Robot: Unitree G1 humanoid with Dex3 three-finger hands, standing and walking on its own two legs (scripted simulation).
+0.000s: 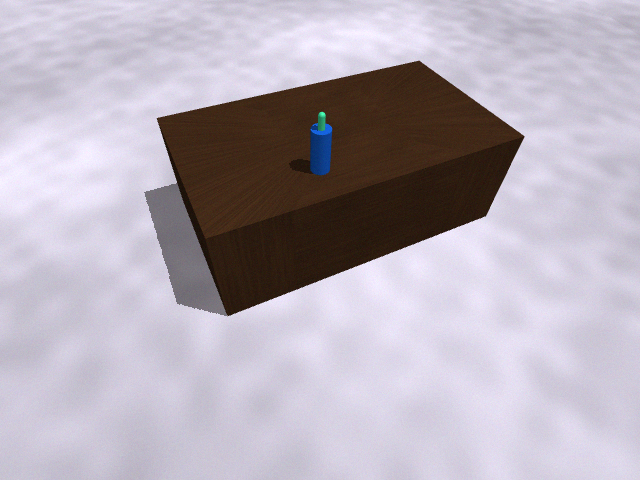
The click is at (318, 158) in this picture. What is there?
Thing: necked bottle
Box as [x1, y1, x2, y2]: [310, 112, 331, 174]
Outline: 323,112 320,112 318,114 318,122 311,126 310,169 312,172 316,174 324,174 329,170 331,127 324,122 325,114
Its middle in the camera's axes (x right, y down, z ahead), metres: +0.01 -0.31 +1.24
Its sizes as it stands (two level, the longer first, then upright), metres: 0.066 0.066 0.208
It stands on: a support 0.42 m high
